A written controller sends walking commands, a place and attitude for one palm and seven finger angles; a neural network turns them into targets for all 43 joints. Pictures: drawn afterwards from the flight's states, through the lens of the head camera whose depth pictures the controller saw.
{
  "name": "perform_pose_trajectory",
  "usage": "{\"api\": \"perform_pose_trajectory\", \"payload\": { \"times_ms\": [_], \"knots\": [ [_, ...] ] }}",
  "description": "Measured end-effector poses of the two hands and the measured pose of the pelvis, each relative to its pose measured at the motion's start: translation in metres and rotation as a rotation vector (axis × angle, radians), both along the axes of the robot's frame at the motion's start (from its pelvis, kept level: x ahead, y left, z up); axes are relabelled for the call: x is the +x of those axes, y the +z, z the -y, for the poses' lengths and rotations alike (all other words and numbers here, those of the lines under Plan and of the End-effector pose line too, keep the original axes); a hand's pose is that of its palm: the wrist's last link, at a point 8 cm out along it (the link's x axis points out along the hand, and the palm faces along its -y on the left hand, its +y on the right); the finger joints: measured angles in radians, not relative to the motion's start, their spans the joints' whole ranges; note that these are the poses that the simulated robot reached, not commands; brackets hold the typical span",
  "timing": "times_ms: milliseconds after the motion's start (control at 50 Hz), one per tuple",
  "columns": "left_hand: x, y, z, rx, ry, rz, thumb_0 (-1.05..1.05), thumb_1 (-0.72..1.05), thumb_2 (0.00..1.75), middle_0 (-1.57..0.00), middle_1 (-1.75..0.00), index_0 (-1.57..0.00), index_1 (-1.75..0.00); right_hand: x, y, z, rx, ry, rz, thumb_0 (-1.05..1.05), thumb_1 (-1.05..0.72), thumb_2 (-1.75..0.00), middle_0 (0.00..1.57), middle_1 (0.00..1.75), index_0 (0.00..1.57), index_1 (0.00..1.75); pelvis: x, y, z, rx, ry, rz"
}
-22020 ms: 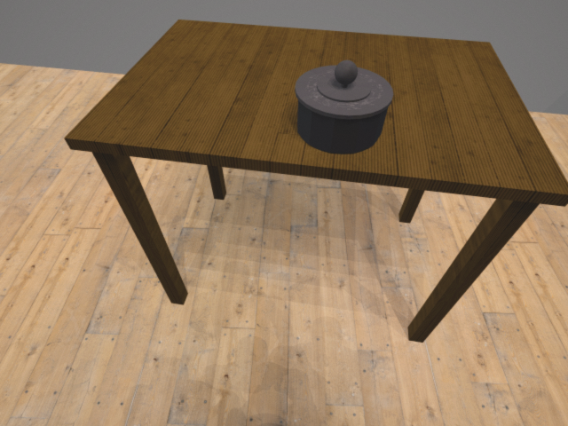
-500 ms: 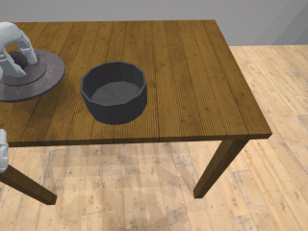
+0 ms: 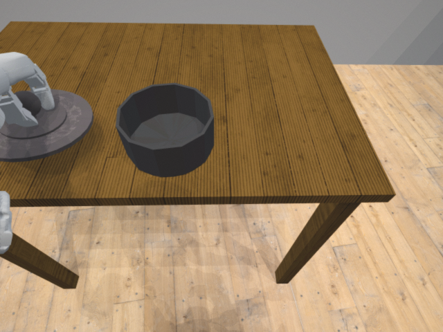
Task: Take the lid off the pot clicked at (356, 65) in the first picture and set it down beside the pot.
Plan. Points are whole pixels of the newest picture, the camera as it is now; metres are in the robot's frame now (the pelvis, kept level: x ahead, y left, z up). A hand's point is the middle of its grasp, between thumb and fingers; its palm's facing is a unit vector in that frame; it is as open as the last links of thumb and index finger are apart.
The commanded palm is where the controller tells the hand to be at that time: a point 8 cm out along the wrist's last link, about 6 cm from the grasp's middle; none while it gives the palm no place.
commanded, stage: lower the lid onto the table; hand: left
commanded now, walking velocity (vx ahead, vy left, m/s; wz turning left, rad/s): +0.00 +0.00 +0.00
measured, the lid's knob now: (25, 104) +0.46 +0.33 +0.16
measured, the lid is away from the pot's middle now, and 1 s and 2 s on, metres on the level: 0.23 0.24 0.23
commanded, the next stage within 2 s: open the fingers wide in 0.96 s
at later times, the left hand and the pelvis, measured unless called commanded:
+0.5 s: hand (33, 115) +0.45 +0.33 +0.14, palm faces -0.41 -0.15 -0.90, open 6.7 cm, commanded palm +0.47 +0.33 +0.21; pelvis +0.01 +0.01 +0.00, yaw -1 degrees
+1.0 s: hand (36, 131) +0.45 +0.34 +0.11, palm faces -0.46 -0.17 -0.87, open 6.7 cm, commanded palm +0.48 +0.34 +0.18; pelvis +0.00 +0.01 -0.01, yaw -1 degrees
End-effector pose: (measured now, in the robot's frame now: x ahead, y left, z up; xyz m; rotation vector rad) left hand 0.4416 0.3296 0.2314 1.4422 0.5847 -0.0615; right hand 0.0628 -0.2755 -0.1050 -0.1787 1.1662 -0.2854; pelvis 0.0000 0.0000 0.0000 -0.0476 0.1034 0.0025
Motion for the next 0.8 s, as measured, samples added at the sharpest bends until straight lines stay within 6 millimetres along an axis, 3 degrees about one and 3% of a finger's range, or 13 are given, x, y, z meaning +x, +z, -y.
{"api": "perform_pose_trajectory", "payload": {
  "times_ms": [340, 800],
  "knots": [
    [0.019, -0.021, 0.004, -0.022, -0.054, -0.005, -0.02, 0.35, 0.59, -0.86, -1.02, -0.74, -0.95, -0.018, -0.003, -0.005, -0.006, -0.041, -0.052, 0.01, -0.91, -0.9, 0.2, 0.3, 0.2, 0.3, 0.006, -0.003, -0.008, -0.002, -0.014, -0.033],
    [0.014, -0.056, -0.009, -0.032, -0.046, -0.061, -0.02, 0.35, 0.59, -0.86, -1.02, -0.74, -0.95, -0.022, -0.002, -0.005, -0.044, -0.039, -0.063, 0.01, -0.91, -0.9, 0.2, 0.3, 0.2, 0.3, 0.004, -0.007, -0.01, -0.01, -0.014, -0.052]
  ]
}}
